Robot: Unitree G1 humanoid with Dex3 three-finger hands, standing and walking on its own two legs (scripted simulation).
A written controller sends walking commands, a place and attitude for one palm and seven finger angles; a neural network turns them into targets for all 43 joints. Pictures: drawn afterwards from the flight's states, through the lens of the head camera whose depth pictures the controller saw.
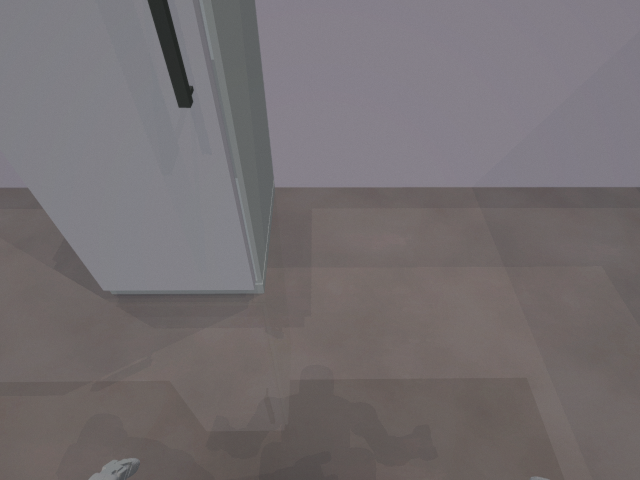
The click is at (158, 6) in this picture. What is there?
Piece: fridge door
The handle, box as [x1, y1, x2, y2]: [148, 0, 193, 107]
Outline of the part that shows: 148,0 178,106 190,107 192,103 191,93 193,89 192,86 189,86 187,82 166,0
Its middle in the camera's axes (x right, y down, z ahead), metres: -0.27 -0.42 +0.64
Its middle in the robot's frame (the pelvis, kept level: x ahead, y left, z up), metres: +0.78 +0.33 +0.27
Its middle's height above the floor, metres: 1.04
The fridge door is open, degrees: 0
